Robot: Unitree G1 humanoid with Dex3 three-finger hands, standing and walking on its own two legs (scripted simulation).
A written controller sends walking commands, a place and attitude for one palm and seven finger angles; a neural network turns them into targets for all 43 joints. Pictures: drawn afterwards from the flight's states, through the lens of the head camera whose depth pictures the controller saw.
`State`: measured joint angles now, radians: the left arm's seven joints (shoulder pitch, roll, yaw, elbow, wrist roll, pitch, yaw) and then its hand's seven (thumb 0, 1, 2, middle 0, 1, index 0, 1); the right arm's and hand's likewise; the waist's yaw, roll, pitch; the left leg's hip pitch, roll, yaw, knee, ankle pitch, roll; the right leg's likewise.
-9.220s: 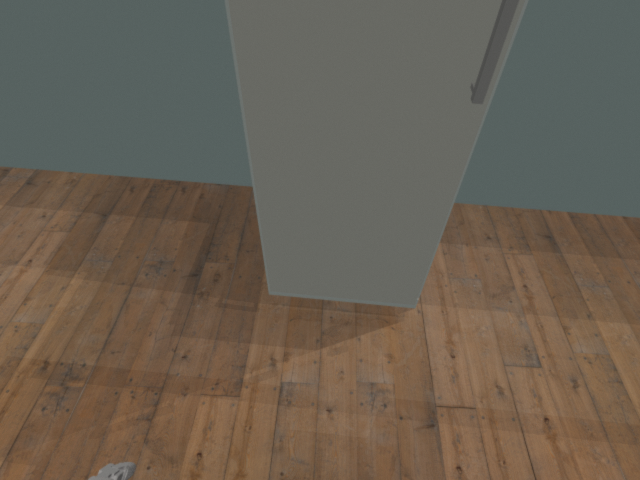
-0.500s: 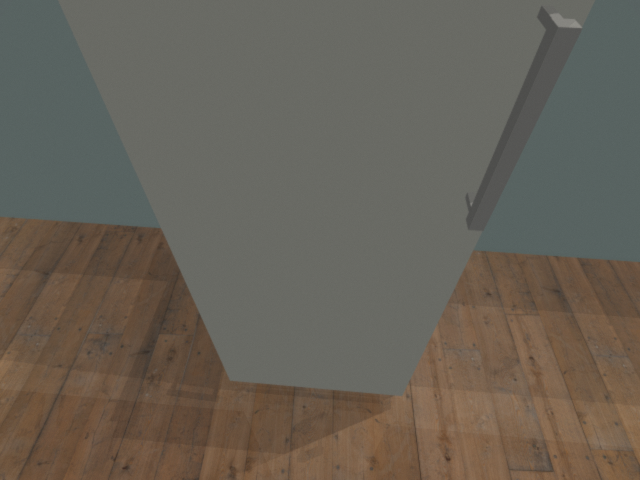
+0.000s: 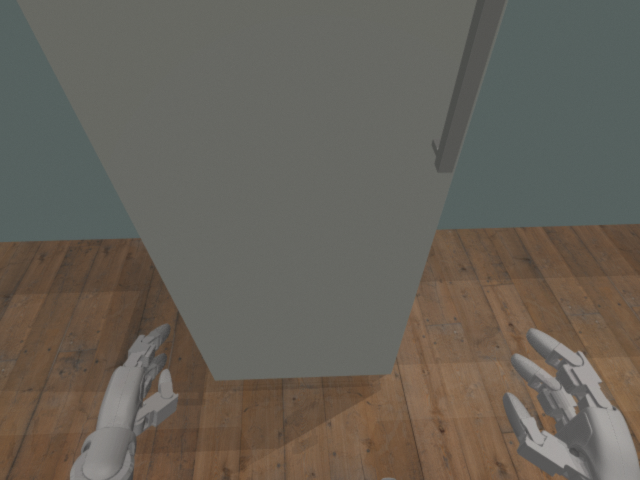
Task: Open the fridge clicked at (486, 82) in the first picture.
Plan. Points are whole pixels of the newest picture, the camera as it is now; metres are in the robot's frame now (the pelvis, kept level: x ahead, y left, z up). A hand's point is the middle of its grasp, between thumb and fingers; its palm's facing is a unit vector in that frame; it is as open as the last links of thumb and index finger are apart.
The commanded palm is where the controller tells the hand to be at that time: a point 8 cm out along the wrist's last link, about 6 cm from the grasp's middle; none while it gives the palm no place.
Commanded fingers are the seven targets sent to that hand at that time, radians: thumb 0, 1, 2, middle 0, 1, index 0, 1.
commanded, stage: raise the hand to about handle height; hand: right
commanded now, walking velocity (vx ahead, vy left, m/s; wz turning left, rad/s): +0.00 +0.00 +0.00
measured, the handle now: (463, 69) +0.49 -0.15 +0.28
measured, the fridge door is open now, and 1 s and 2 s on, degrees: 0 0 0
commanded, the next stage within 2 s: move the hooked fingers beside the handle in 1.64 s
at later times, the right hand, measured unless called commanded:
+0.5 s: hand (593, 309) +0.25 -0.25 +0.16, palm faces +0.01 +1.00 -0.07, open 11.8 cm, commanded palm +0.22 -0.30 +0.18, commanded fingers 0.00 0.24 -0.41 0.28 1.03 0.28 1.03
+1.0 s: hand out of the picture +0.28 -0.29 +0.28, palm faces +0.07 +0.99 -0.13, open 13.9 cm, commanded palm +0.25 -0.33 +0.29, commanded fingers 0.00 0.50 -0.30 0.30 1.20 0.30 1.20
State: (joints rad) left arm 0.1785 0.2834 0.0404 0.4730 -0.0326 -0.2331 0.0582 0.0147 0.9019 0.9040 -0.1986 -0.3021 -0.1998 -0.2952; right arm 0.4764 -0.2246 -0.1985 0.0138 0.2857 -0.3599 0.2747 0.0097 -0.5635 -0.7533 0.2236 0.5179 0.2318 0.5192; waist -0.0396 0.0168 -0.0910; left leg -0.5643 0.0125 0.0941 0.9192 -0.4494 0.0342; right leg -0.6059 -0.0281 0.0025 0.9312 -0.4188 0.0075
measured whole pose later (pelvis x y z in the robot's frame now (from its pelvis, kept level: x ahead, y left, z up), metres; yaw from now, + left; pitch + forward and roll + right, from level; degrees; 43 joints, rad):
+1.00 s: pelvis +0.02 -0.02 +0.05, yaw -1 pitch -4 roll +1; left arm 0.18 0.24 -0.12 0.61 -0.09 -0.22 0.10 0.02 0.90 0.90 -0.20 -0.30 -0.20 -0.30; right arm -0.15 -0.50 -0.47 -0.05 0.34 0.30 0.43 -0.01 0.48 -0.31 0.30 1.19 0.31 1.19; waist -0.08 -0.06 -0.02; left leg -0.13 0.03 0.09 0.46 -0.26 0.00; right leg -0.18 0.01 -0.01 0.49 -0.25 -0.02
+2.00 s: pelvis +0.03 -0.01 +0.05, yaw +0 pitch -3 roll +0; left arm 0.18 0.27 -0.10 0.62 -0.10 -0.19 0.09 0.02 0.90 0.90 -0.20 -0.30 -0.20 -0.30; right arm -0.29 -0.53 -0.47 0.05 0.32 0.40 0.44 -0.01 0.50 -0.30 0.30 1.20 0.31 1.20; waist -0.06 -0.06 -0.04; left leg -0.15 0.02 0.08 0.47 -0.28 0.01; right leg -0.18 0.00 -0.01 0.49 -0.26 -0.01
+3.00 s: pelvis +0.04 -0.01 +0.05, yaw +1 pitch -1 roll +0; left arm 0.20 0.26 -0.08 0.62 -0.10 -0.12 0.09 0.02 0.90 0.90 -0.20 -0.30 -0.20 -0.30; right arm -0.52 -0.46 -0.36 0.30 0.25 0.36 0.30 -0.01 0.50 -0.30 0.30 1.20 0.31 1.20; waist -0.01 -0.05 -0.05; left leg -0.16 0.02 0.06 0.45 -0.27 0.01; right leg -0.19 0.00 -0.04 0.45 -0.25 -0.01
